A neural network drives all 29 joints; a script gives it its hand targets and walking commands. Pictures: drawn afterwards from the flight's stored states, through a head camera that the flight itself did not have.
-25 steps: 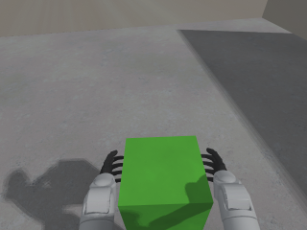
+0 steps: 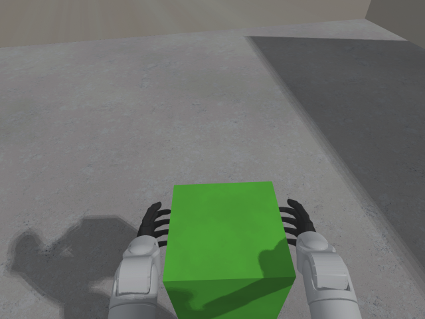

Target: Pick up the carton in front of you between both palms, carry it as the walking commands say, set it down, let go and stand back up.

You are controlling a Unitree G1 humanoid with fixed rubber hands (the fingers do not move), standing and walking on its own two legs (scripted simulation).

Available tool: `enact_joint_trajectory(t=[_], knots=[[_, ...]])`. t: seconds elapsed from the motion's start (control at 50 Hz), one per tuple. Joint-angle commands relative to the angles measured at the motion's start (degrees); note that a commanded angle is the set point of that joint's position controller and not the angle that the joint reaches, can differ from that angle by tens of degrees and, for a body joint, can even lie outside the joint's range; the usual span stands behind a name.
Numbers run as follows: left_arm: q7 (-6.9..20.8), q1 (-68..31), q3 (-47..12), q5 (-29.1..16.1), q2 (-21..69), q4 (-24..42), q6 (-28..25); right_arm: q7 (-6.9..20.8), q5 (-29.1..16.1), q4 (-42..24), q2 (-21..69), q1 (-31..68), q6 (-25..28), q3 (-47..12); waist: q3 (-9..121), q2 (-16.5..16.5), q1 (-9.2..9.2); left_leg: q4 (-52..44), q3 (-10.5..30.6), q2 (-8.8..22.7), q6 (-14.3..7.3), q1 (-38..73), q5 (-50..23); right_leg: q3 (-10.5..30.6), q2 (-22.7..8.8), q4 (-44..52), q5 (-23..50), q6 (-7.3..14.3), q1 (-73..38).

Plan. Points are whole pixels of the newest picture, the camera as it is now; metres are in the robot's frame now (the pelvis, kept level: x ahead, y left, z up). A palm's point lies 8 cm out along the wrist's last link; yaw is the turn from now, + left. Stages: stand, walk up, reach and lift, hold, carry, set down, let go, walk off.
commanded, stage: carry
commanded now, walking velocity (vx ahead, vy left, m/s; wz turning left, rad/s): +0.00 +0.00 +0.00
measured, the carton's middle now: (225, 255) +0.30 +0.00 -0.06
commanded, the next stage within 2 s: none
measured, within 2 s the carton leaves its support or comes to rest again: neither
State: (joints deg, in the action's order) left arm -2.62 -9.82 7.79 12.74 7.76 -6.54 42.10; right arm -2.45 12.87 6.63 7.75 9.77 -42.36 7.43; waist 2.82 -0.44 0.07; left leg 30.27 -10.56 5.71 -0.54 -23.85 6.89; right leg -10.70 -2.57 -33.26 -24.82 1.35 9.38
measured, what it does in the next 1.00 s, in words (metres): walks ahead: right foot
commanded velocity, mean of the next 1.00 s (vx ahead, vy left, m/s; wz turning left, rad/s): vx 0.30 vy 0.00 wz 0.00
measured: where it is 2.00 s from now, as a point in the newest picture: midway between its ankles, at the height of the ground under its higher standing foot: (223, 300)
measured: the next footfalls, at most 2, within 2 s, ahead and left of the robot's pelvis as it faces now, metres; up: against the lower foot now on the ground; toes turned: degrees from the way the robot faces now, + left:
right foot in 0.98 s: +0.38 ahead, -0.11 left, +0.00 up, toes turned -10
left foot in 1.28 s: +0.46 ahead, +0.11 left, +0.00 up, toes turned -11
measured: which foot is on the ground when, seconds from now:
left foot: down 0.00-0.98, up 1.00-1.00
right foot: down 0.00-0.62, up 0.64-0.96, down 0.98-1.00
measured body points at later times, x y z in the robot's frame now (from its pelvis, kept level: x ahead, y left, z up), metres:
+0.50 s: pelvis +0.03 +0.00 +0.01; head +0.01 +0.01 +0.46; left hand +0.31 +0.15 +0.03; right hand +0.31 -0.15 +0.03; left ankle +0.08 +0.13 -0.71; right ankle -0.08 -0.08 -0.73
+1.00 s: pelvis +0.25 -0.01 +0.00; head +0.25 -0.01 +0.45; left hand +0.54 +0.16 +0.04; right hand +0.55 -0.14 +0.03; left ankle +0.10 +0.12 -0.72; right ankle +0.34 -0.11 -0.73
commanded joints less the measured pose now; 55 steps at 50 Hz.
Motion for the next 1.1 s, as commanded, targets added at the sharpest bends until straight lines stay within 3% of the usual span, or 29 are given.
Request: enact_joint_trajectory(t=[0.0, 0.26, 0.3, 0.32, 0.36, 0.38, 0.4, 0.44, 0.48, 0.5, 0.52, 0.54, 0.56, 0.58, 0.6, 0.62, 0.64, 0.68, 0.74, 0.84, 0.86, 0.9, 0.92, 0.94, 0.96, 0.98, 1.0, 1.04, 1.08], knots=[[14.0, -23.9, -32.0, -14.4, 51.0, 3.5, -2.2, 13.6, -14.7, -4.7, 50.9, 25.4, 2.7, -32.1, 13.9, -0.2, -0.03, -1.2, 4.2, 3.5, -0.9, 12.8, -11.0, 5.1, -6.5, 7.3, 17.5, 0.1, 3.5], [14.3, -24.6, -32.4, -14.9, 51.8, 3.9, -2.3, 13.9, -14.8, -4.3, 51.9, 25.5, 2.7, -32.1, 14.4, -0.1, 0.11, -0.7, 3.8, 3.5, -0.8, 12.5, -12.0, 5.0, -6.6, 6.6, 19.8, 0.0, 3.3], [14.3, -24.6, -32.5, -15.0, 51.7, 4.0, -2.3, 13.9, -14.9, -3.9, 52.5, 25.3, 2.8, -32.6, 13.8, -2.2, 0.4, -2.3, 1.6, 2.8, -0.1, 12.4, 1.6, 6.3, -8.2, 12.7, 5.3, 0.8, 2.5], [14.3, -25.1, -32.7, -15.0, 51.9, 4.3, -2.4, 13.8, -14.9, -3.8, 52.6, 25.2, 2.9, -32.7, 12.3, -4.5, 0.55, -0.5, -0.3, 1.2, 0.5, 10.1, 8.9, 9.6, -9.8, 17.4, -4.0, 2.6, 2.0], [14.3, -26.6, -32.8, -15.1, 51.9, 5.3, -2.6, 13.9, -14.9, -4.6, 52.3, 27.1, 3.2, -32.7, 5.9, -8.9, 1.12, 5.7, -2.1, -1.2, 1.7, 1.8, 13.4, 18.2, -15.4, 27.0, -17.6, 6.6, 1.5], [14.2, -27.9, -32.8, -15.2, 51.9, 5.8, -2.8, 14.0, -15.0, -5.7, 52.1, 29.2, 3.5, -32.8, 3.1, -9.0, 1.33, 8.2, -0.6, -0.3, 1.7, -1.8, 13.7, 20.6, -17.5, 29.3, -18.2, 7.9, 1.1], [14.1, -29.0, -32.8, -15.2, 51.8, 6.0, -2.9, 14.1, -15.3, -6.4, 51.9, 30.9, 3.7, -32.9, 1.1, -7.4, 1.45, 9.1, 0.0, 0.3, 1.5, -4.8, 13.1, 20.6, -17.9, 29.5, -14.1, 8.3, -0.7], [13.7, -28.5, -32.8, -14.8, 51.3, 4.9, -2.8, 14.0, -15.2, -5.4, 50.7, 29.9, 4.0, -32.0, 1.0, -4.7, 1.57, 7.6, -0.1, 0.0, 0.9, -9.4, 11.8, 16.1, -16.1, 25.2, 4.8, 7.5, -8.3], [13.3, -26.0, -32.4, -14.4, 49.9, 3.5, -2.9, 13.8, -14.5, -3.5, 49.1, 26.1, 4.0, -30.8, 5.3, -5.2, 1.58, 3.4, -2.0, -1.8, 0.4, -8.5, 13.2, 11.5, -14.3, 18.2, 22.3, 6.3, -16.1], [13.1, -25.2, -32.4, -14.2, 49.5, 3.6, -3.0, 13.8, -14.4, -2.6, 49.0, 24.4, 4.0, -30.6, 8.0, -4.8, 1.02, -2.3, -3.5, -3.4, 0.2, -2.6, 11.9, 8.1, -12.6, 13.6, 28.1, 5.0, -16.3], [12.9, -23.3, -32.5, -14.0, 49.6, 2.9, -3.0, 13.8, -14.6, -2.0, 49.5, 23.3, 3.9, -30.6, 12.4, -3.1, 0.08, -9.5, -4.6, -4.4, -0.2, 11.3, 5.9, 3.0, -10.3, 5.8, 35.0, 2.7, -11.6], [12.8, -22.3, -32.0, -13.6, 49.4, 2.5, -2.7, 13.7, -14.3, -0.9, 50.1, 21.4, 3.6, -30.2, 17.4, 1.1, -1.6, -10.2, 2.9, 0.7, -3.3, 29.8, 4.2, 0.0, -8.4, -5.6, 33.6, -0.4, 1.3], [13.1, -21.8, -31.9, -13.5, 50.1, 3.0, -2.3, 13.6, -13.5, -0.7, 49.5, 20.0, 3.4, -29.6, 20.4, 15.9, -1.8, -12.4, 22.9, 13.1, -8.8, 41.9, -6.0, -1.6, -2.1, -19.6, 15.9, -3.2, 17.2], [13.6, -22.7, -33.5, -14.0, 51.4, 3.8, -2.2, 13.7, -13.5, -1.6, 51.1, 19.6, 3.5, -29.6, 18.3, 18.4, -1.74, -14.8, 32.3, 18.3, -13.7, 45.9, -18.5, 2.1, 1.6, -25.2, -6.1, -2.8, 27.8], [14.2, -23.2, -34.9, -14.9, 53.3, 4.1, -2.6, 14.0, -13.8, -3.4, 52.3, 19.9, 3.7, -30.1, 17.8, 11.0, -1.88, -14.3, 31.6, 19.3, -15.0, 42.4, -20.8, 7.6, -0.6, -28.8, -8.3, -1.4, 29.0], [14.4, -23.1, -33.8, -14.7, 53.3, 3.0, -3.3, 14.1, -14.0, -4.3, 52.4, 22.1, 3.7, -30.4, 17.2, 3.6, -1.72, -14.6, 28.8, 18.5, -13.3, 39.7, -17.0, 9.2, -2.3, -29.0, -8.5, -0.9, 30.1], [14.4, -23.5, -33.9, -14.9, 54.4, 3.6, -4.0, 14.0, -15.4, -5.9, 53.9, 24.7, 4.2, -32.4, 16.7, 0.9, -1.44, -15.6, 24.3, 17.1, -11.0, 36.0, -10.4, 9.8, -4.0, -25.8, -6.1, -0.5, 28.6], [13.9, -22.5, -35.2, -15.7, 54.9, 6.0, -4.7, 14.0, -17.6, -9.6, 54.0, 26.9, 5.3, -36.1, 15.4, 4.2, -1.29, -19.9, 17.5, 14.6, -7.8, 31.5, -1.1, 7.1, -4.0, -17.3, 0.9, -0.9, 24.9], [12.9, -23.5, -35.5, -15.8, 52.7, 9.6, -4.3, 13.7, -18.6, -11.0, 51.7, 28.1, 5.0, -37.2, 11.8, 8.0, -1.11, -22.2, 12.3, 11.6, -7.2, 28.7, 3.6, 4.4, -2.6, -7.1, 8.5, -1.8, 22.6], [12.4, -21.2, -35.6, -15.6, 48.0, 10.7, -1.6, 12.8, -16.4, -9.3, 47.7, 21.0, 2.2, -35.2, 10.7, 10.3, -1.47, -19.7, 4.8, 9.7, -5.6, 26.8, -5.0, -1.0, -0.4, 5.6, 18.1, -1.6, 14.1], [12.5, -20.3, -35.1, -15.3, 47.5, 9.9, -1.1, 12.6, -15.5, -8.7, 47.0, 19.7, 1.7, -34.3, 10.8, 10.1, -1.21, -18.2, 3.7, 9.4, -5.2, 26.2, -4.6, -2.1, -0.1, 7.4, 18.9, -1.5, 11.6], [12.7, -18.8, -32.8, -14.4, 46.3, 7.3, -0.7, 12.1, -13.5, -7.3, 46.0, 18.7, 1.3, -32.0, 12.3, 6.3, 0.12, -6.3, -2.1, 5.7, -2.3, 22.4, -13.6, -4.4, 1.5, 11.8, 19.9, -0.8, 0.4], [12.9, -18.6, -31.4, -13.6, 46.2, 5.7, -0.7, 12.0, -12.6, -6.1, 45.5, 18.4, 1.2, -30.9, 15.0, 3.4, 0.87, 3.3, -3.7, 3.6, -0.1, 15.9, -13.3, -1.0, -1.0, 11.7, 20.7, 0.5, -9.9], [13.0, -17.6, -30.0, -13.0, 45.4, 3.7, -0.7, 12.0, -12.1, -5.8, 45.4, 18.9, 1.0, -29.7, 18.7, -8.6, 1.56, 18.8, -4.1, -1.4, 2.5, 4.2, 2.0, 17.1, -13.8, 13.7, 28.4, 5.0, -19.2], [13.2, -18.0, -29.0, -13.1, 46.3, 1.8, -1.0, 12.2, -12.3, -5.3, 46.3, 19.7, 1.0, -29.6, 18.8, -17.2, 1.45, 27.7, 0.2, -5.4, 2.9, -7.4, 24.4, 29.8, -21.7, 16.5, 42.9, 10.6, -24.7], [13.3, -18.5, -28.6, -13.5, 48.1, 1.5, -1.4, 12.5, -13.6, -5.9, 47.7, 21.6, 1.6, -31.3, 18.0, -13.2, 1.54, 31.9, 6.0, -3.5, 1.8, -9.2, 27.1, 29.5, -23.3, 16.7, 53.5, 12.9, -22.7], [13.6, -20.3, -29.5, -14.3, 50.1, 3.6, -2.4, 12.7, -14.7, -7.3, 49.0, 23.0, 2.3, -32.6, 18.0, -7.7, 1.36, 30.7, 8.0, -1.6, 1.0, -8.2, 27.3, 23.2, -20.9, 15.1, 57.1, 10.9, -20.3], [14.1, -22.6, -31.9, -15.9, 52.3, 4.6, -3.9, 13.1, -15.0, -5.4, 52.3, 21.7, 3.5, -33.1, 17.9, -5.1, 1.18, 18.7, 8.3, 0.2, 0.8, -4.4, 21.6, 13.6, -17.1, 16.0, 51.2, 6.7, -15.5], [14.7, -22.0, -32.6, -16.2, 53.2, 4.6, -5.5, 13.2, -14.9, -4.3, 53.7, 20.5, 5.2, -34.1, 18.8, -7.3, 1.0, 8.4, 5.3, -1.8, 1.6, 1.1, 17.5, 8.2, -14.1, 16.8, 48.3, 4.9, -12.3]])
